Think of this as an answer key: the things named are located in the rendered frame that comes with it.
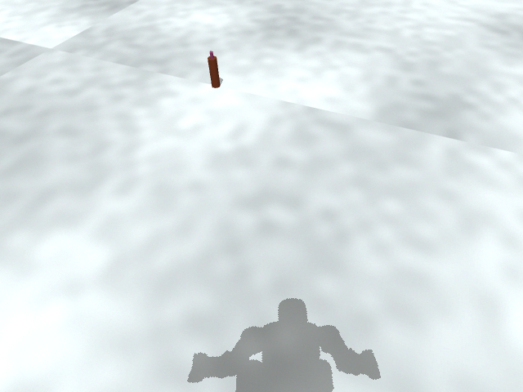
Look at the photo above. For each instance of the bottle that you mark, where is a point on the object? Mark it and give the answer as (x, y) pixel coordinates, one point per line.
(212, 63)

